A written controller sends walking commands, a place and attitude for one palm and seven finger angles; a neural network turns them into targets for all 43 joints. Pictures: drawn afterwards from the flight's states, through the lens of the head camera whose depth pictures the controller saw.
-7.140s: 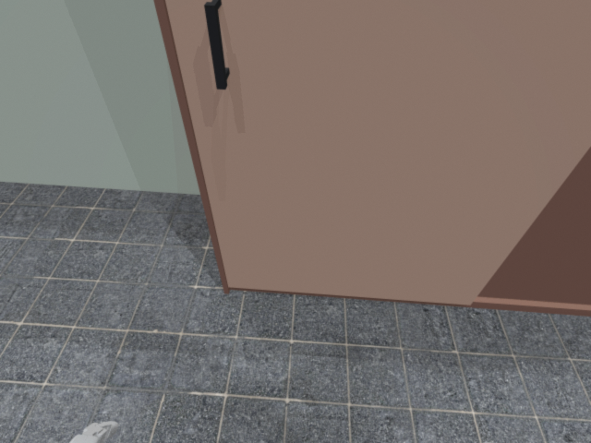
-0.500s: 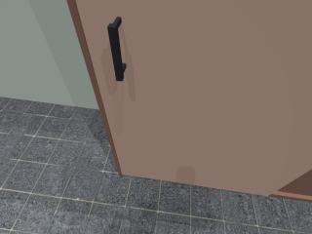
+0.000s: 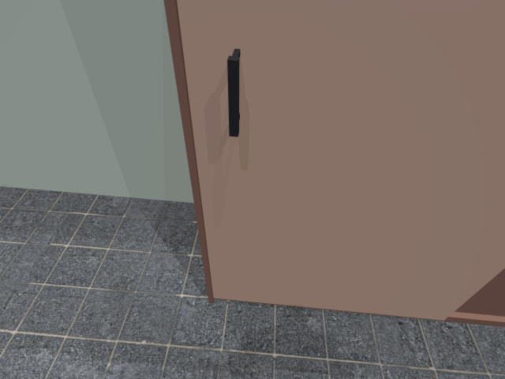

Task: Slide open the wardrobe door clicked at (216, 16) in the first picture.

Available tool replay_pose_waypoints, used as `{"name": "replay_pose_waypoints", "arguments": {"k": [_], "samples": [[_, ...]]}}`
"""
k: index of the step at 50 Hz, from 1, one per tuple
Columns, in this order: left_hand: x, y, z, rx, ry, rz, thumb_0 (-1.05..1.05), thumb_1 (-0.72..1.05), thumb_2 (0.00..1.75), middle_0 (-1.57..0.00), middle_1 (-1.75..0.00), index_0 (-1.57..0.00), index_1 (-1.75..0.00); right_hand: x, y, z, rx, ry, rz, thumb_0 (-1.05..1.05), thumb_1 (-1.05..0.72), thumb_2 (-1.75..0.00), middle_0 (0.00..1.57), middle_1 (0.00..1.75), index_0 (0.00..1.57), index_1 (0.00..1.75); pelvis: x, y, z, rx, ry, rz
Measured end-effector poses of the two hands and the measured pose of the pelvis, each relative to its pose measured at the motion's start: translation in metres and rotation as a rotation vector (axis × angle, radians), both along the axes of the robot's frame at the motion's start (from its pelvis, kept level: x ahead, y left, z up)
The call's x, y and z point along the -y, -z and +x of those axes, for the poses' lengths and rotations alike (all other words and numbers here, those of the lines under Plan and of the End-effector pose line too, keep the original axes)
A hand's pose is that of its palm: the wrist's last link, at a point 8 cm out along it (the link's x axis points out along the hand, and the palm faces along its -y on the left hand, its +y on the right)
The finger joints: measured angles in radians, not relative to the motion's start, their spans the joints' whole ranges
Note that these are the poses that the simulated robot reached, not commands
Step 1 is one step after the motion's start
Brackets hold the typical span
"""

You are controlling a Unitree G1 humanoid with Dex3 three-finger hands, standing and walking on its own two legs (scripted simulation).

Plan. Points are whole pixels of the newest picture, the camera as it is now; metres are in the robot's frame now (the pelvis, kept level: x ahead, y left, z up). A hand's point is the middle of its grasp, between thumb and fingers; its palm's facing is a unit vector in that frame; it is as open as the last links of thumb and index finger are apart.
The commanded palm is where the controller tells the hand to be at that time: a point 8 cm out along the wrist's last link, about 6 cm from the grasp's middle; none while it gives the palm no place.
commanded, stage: come to a stop and stand still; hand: left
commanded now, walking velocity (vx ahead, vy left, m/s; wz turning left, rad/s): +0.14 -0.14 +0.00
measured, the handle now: (235, 94) +0.55 +0.07 +0.20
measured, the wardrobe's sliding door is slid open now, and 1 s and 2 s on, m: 0.00 0.00 0.00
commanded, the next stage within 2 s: look again from close up in 1.26 s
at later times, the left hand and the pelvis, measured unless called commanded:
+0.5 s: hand out of the picture -0.09 +0.14 -0.18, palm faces +0.04 -1.00 -0.07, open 7.4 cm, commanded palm none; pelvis -0.02 +0.02 +0.00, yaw -1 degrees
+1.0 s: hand out of the picture -0.13 +0.28 -0.20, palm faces +0.14 -0.97 -0.20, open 7.4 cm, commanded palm none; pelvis -0.07 +0.11 -0.02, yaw -2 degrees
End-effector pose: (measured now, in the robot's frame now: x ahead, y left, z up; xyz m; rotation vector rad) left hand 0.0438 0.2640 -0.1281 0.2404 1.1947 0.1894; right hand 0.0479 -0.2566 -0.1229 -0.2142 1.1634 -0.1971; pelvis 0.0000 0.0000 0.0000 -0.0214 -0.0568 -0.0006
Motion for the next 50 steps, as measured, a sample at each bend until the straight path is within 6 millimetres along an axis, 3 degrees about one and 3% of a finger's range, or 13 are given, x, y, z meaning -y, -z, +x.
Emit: {"name": "replay_pose_waypoints", "arguments": {"k": [6,17,21,25,30,35,38,42,45,47,50], "samples": [[0.007,0.007,-0.049,-0.133,-0.021,-0.038,0.0,0.91,0.89,-0.2,-0.3,-0.2,-0.3,-0.006,0.003,-0.043,-0.095,0.059,0.001,0.0,-0.9,-0.9,0.21,0.3,0.2,0.3,-0.006,-0.003,-0.006,0.001,0.019,-0.01],[0.058,0.015,-0.132,-0.3,-0.084,-0.157,0.0,0.91,0.89,-0.2,-0.3,-0.2,-0.3,-0.029,0.013,-0.097,-0.218,0.117,0.052,0.0,-0.9,-0.9,0.2,0.3,0.2,0.3,-0.006,-0.005,-0.018,0.004,0.032,-0.015],[0.068,0.026,-0.144,-0.325,-0.089,-0.196,0.0,0.9,0.89,-0.2,-0.3,-0.2,-0.3,-0.05,0.017,-0.109,-0.228,0.121,0.079,0.0,-0.91,-0.9,0.2,0.3,0.2,0.3,-0.009,0.001,-0.022,0.014,0.022,-0.035],[0.069,0.031,-0.137,-0.312,-0.074,-0.22,0.01,0.9,0.89,-0.2,-0.3,-0.2,-0.3,-0.074,0.019,-0.121,-0.25,0.138,0.113,0.0,-0.91,-0.9,0.2,0.3,0.2,0.3,-0.017,0.001,-0.024,0.009,0.026,-0.033],[0.057,0.024,-0.134,-0.273,-0.096,-0.202,0.0,0.91,0.89,-0.2,-0.3,-0.2,-0.3,-0.094,0.022,-0.128,-0.278,0.139,0.141,0.0,-0.9,-0.9,0.2,0.3,0.2,0.3,-0.029,-0.002,-0.03,-0.007,0.032,-0.017],[0.037,0.017,-0.16,-0.296,-0.143,-0.164,0.0,0.91,0.89,-0.2,-0.3,-0.2,-0.3,-0.101,0.025,-0.118,-0.255,0.131,0.139,0.0,-0.9,-0.9,0.2,0.3,0.2,0.3,-0.043,-0.002,-0.039,-0.011,0.021,-0.022],[0.022,0.028,-0.173,-0.339,-0.146,-0.159,0.0,0.9,0.89,-0.2,-0.3,-0.2,-0.3,-0.105,0.027,-0.117,-0.229,0.135,0.116,0.01,-0.91,-0.9,0.2,0.3,0.2,0.3,-0.052,0.006,-0.045,-0.006,0.009,-0.052],[0.0,0.047,-0.164,-0.343,-0.115,-0.172,0.0,0.91,0.89,-0.2,-0.3,-0.2,-0.3,-0.115,0.029,-0.132,-0.213,0.16,0.075,0.01,-0.91,-0.9,0.2,0.3,0.2,0.3,-0.067,0.016,-0.051,0.014,0.021,-0.063],[-0.019,0.036,-0.152,-0.279,-0.132,-0.176,0.0,0.91,0.89,-0.2,-0.3,-0.2,-0.3,-0.126,0.023,-0.142,-0.256,0.155,0.062,0.01,-0.91,-0.9,0.2,0.3,0.2,0.3,-0.085,0.007,-0.055,0.015,0.036,-0.056],[-0.038,0.028,-0.16,-0.2,-0.209,-0.153,0.0,0.91,0.89,-0.2,-0.3,-0.2,-0.3,-0.131,0.021,-0.138,-0.301,0.132,0.049,0.01,-0.91,-0.9,0.2,0.3,0.2,0.3,-0.098,0.005,-0.059,-0.003,0.027,-0.032],[-0.066,0.041,-0.186,-0.271,-0.191,-0.105,0.0,0.9,0.89,-0.2,-0.3,-0.2,-0.3,-0.133,0.02,-0.114,-0.212,0.144,0.016,0.01,-0.91,-0.9,0.2,0.3,0.2,0.3,-0.114,0.016,-0.074,-0.018,0.041,-0.018]]}}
